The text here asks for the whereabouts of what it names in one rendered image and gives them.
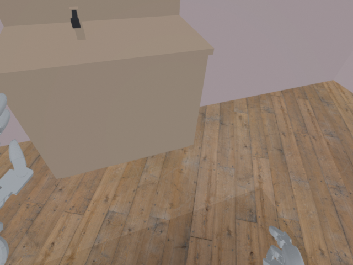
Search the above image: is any robot right hand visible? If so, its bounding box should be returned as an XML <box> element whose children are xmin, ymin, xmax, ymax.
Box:
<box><xmin>263</xmin><ymin>226</ymin><xmax>304</xmax><ymax>265</ymax></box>

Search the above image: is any tap lever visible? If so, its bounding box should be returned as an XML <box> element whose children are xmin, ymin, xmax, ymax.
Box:
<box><xmin>71</xmin><ymin>10</ymin><xmax>81</xmax><ymax>28</ymax></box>

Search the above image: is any robot left hand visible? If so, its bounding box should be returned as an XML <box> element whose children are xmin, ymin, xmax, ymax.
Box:
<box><xmin>0</xmin><ymin>93</ymin><xmax>34</xmax><ymax>208</ymax></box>

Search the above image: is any counter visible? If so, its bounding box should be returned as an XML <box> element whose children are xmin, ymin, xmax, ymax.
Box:
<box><xmin>0</xmin><ymin>0</ymin><xmax>214</xmax><ymax>179</ymax></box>

